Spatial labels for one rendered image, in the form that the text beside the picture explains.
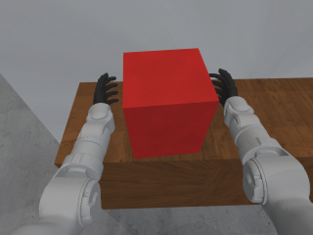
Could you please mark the pedestal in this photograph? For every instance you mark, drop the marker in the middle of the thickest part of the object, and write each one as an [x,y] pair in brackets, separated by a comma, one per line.
[214,176]

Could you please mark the robot right hand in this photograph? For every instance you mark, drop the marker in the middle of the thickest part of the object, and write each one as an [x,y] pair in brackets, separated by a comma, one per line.
[227,85]

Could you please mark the robot right upper arm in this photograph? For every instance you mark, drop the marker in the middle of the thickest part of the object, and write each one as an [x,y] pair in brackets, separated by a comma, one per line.
[280,186]

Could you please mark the robot right forearm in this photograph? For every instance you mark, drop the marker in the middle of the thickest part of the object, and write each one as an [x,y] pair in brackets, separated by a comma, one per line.
[249,135]

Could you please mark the robot left upper arm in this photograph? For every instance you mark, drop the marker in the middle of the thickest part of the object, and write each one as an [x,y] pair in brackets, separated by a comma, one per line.
[68,204]

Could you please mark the carton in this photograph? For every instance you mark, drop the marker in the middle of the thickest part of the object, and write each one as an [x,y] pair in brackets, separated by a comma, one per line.
[168,101]

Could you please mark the robot left hand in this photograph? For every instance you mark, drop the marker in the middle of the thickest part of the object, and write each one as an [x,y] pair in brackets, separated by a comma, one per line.
[100,95]

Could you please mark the robot left forearm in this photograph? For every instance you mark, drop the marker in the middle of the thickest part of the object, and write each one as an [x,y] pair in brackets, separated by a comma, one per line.
[87,156]

